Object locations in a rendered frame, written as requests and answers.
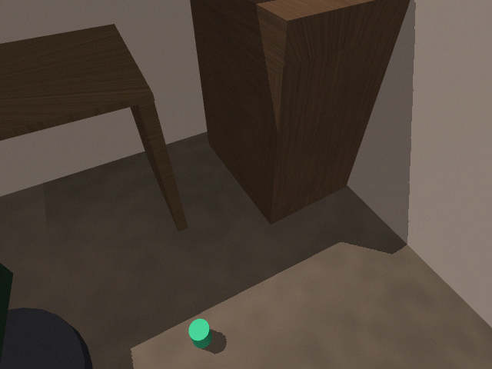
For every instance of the office chair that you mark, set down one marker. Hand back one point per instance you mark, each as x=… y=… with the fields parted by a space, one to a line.
x=33 y=338

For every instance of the can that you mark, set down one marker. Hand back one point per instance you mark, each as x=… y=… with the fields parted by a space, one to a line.
x=200 y=333

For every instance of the desk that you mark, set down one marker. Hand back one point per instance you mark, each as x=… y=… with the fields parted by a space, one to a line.
x=57 y=79

